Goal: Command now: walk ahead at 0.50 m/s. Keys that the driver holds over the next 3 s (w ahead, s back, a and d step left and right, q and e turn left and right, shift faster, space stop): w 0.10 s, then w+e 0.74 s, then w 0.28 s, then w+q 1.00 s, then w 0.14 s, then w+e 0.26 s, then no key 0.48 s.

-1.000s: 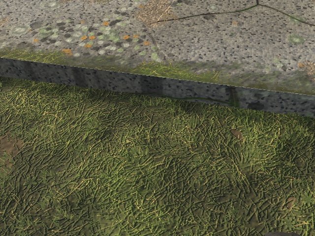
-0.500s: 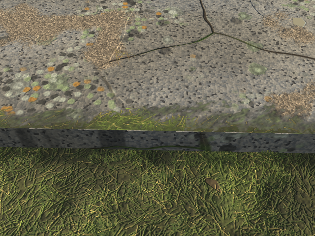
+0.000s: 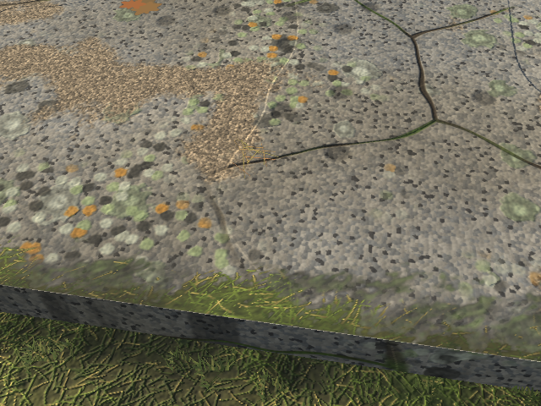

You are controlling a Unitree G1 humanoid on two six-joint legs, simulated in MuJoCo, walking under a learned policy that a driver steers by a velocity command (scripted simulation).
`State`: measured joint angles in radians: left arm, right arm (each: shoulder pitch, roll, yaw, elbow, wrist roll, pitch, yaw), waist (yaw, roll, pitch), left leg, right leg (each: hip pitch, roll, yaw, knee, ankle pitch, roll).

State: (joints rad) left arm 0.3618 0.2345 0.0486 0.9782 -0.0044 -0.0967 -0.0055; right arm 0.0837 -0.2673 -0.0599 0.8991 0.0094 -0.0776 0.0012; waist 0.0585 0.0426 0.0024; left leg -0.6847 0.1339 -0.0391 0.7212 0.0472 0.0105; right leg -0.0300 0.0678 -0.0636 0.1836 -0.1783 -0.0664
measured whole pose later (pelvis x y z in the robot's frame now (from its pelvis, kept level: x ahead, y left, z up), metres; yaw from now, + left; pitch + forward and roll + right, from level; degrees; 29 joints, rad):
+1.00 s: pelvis +0.52 -0.05 -0.01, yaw -24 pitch +3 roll +3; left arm 0.52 0.14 -0.01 1.01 0.02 0.02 -0.01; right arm 0.06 -0.12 0.05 0.68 0.02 -0.07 0.03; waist 0.04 0.01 0.00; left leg -1.33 0.07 0.06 2.26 -0.37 0.02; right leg -0.18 0.04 0.07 0.47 -0.33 -0.08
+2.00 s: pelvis +1.06 -0.26 +0.15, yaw -1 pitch +2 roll -2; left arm 0.35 0.28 0.07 0.83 0.01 -0.10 0.00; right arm 0.11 -0.29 -0.06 0.65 0.03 -0.04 0.04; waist 0.09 0.04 0.00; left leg -0.75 0.12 -0.04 0.88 -0.05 0.01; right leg -0.02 0.01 -0.18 0.26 -0.27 -0.01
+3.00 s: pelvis +1.54 -0.24 +0.14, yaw +0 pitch +2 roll -1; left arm 0.14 0.21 0.03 0.79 0.03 -0.02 -0.01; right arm 0.20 -0.25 -0.05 0.83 -0.01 0.01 -0.04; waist 0.00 0.03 0.01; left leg -0.44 0.08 -0.04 0.70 -0.28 -0.04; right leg -0.36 0.06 -0.04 0.46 -0.13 -0.06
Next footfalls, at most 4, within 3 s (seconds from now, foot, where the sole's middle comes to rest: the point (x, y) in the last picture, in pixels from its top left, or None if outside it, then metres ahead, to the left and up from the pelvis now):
0.20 left None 0.30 0.15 -0.79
0.72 right None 0.47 -0.11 -0.79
1.18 left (335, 265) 0.81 -0.07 -0.63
1.66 right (440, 209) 1.01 -0.37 -0.63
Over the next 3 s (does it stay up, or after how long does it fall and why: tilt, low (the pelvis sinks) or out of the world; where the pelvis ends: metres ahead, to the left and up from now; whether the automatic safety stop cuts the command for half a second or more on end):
stays up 1.54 -0.24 0.14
